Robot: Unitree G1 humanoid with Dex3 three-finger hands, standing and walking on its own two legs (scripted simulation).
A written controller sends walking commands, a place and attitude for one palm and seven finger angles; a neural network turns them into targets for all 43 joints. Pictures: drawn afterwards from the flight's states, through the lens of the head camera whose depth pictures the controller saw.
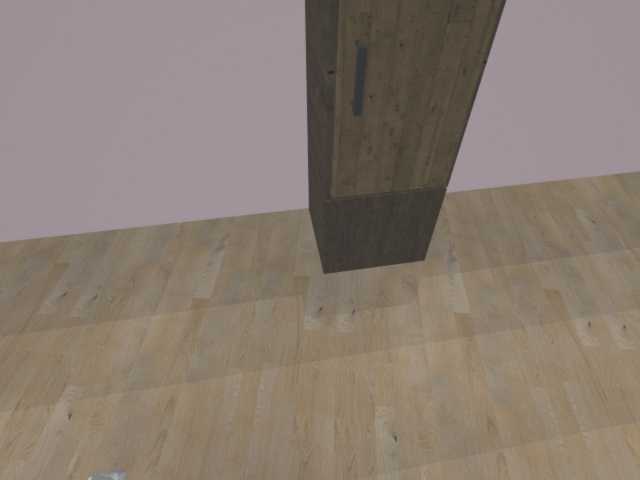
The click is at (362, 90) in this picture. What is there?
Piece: cupboard door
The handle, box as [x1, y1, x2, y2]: [351, 40, 367, 115]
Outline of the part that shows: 355,40 355,45 357,47 354,98 351,100 351,105 353,108 353,114 360,115 367,48 365,45 362,45 359,40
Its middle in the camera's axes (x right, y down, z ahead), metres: +0.09 -0.39 +0.96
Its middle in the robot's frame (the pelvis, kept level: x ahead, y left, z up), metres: +0.99 -0.03 +0.06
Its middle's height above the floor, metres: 0.83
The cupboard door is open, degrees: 0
